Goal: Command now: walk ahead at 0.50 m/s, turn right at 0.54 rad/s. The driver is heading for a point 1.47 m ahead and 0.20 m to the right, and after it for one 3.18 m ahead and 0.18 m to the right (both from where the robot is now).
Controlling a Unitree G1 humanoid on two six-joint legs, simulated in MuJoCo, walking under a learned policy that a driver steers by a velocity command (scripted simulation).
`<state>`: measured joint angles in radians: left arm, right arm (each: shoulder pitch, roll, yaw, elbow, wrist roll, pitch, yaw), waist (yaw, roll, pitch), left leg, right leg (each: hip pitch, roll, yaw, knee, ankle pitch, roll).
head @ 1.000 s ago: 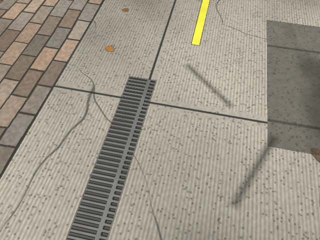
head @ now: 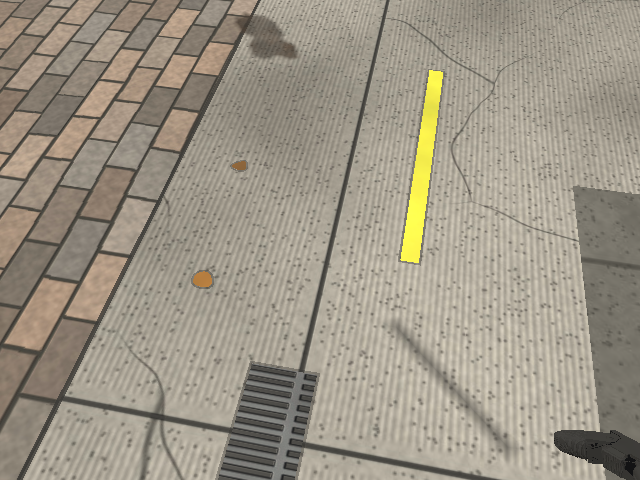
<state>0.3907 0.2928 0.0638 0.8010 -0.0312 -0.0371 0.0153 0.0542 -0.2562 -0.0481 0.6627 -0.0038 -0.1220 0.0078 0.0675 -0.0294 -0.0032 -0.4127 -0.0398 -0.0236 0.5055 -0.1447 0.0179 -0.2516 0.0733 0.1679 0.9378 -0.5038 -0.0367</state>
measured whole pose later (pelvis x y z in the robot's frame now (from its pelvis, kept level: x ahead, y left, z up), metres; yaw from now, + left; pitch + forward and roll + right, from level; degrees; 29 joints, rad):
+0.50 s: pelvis +0.26 -0.08 -0.01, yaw -16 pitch +2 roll +1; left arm 0.09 0.28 0.05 0.61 -0.01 -0.04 -0.04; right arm 0.33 -0.31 -0.06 0.85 0.02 -0.08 0.01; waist -0.05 -0.01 0.05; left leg -0.18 0.07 0.05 1.02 -0.52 -0.02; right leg -0.49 0.02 -0.03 0.63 -0.19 -0.08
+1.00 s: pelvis +0.54 -0.11 -0.01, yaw -18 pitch +3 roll -1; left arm 0.37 0.31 0.06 0.82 -0.01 -0.04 0.00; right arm 0.07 -0.28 -0.04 0.74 0.00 -0.10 0.04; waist 0.05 -0.01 0.02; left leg -0.50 0.00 0.04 0.58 -0.14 0.05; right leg -0.11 0.01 0.04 0.77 -0.47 -0.01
